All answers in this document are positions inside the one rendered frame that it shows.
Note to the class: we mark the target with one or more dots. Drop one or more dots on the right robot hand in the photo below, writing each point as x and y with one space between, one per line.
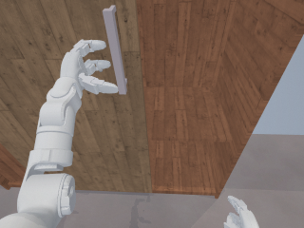
246 218

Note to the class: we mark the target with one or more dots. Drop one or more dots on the wardrobe door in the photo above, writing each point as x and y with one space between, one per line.
10 168
110 141

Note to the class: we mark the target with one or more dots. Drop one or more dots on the handle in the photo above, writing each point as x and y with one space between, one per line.
115 49

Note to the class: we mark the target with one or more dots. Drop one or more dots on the robot left forearm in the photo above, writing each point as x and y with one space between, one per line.
55 130

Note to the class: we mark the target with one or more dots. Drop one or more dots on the left robot hand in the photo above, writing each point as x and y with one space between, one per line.
73 66

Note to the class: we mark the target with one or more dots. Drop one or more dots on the left robot upper arm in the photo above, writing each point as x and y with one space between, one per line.
45 199

